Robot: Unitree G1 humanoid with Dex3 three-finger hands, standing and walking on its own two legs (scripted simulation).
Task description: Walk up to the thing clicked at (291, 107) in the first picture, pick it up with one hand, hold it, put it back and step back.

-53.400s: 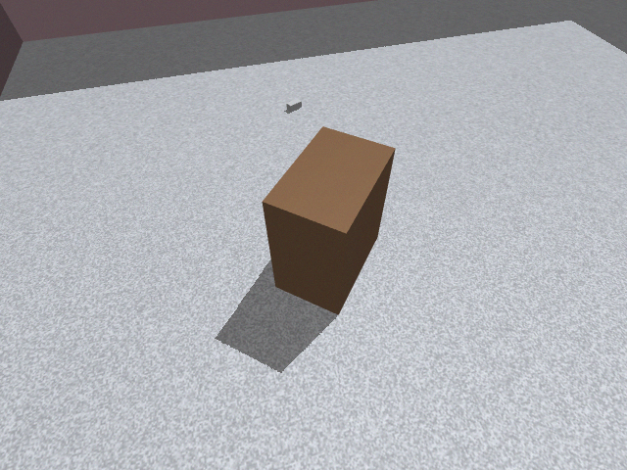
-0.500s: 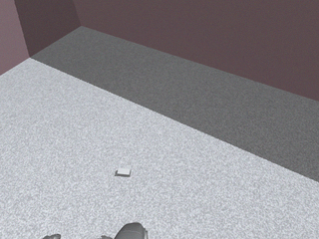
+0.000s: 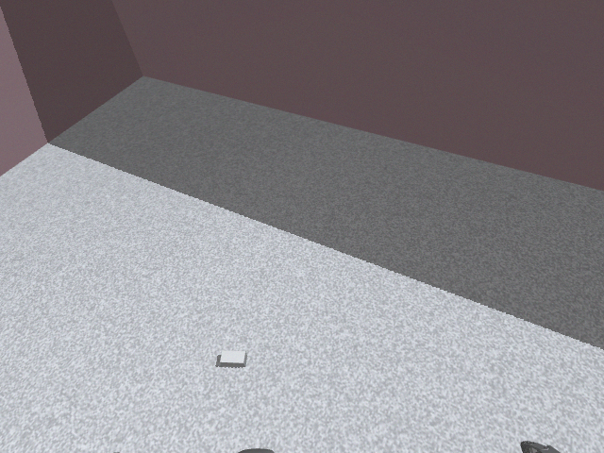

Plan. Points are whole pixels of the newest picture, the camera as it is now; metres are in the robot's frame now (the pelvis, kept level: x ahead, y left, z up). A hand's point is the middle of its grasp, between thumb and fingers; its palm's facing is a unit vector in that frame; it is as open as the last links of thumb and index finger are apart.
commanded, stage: walk up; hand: left
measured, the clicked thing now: (233, 358) +0.47 +0.32 -0.74
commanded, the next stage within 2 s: stand in 1.02 s
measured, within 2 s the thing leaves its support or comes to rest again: neither
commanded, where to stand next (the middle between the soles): +0.11 +0.05 m, yaw +4 degrees
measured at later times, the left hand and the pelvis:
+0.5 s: hand out of the picture +0.10 +0.26 -0.13, palm faces -0.01 -0.94 -0.33, open 7.4 cm; pelvis +0.00 +0.00 +0.02, yaw +1 degrees
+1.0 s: hand out of the picture +0.06 +0.27 -0.13, palm faces +0.02 -0.94 -0.35, open 7.4 cm; pelvis +0.01 +0.01 +0.02, yaw +2 degrees
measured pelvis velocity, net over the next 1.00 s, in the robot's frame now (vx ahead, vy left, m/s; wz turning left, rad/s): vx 0.01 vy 0.01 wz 0.03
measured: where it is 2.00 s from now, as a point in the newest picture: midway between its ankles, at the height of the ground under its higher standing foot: outside the picture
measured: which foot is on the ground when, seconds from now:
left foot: down 0.00-1.00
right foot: down 0.00-1.00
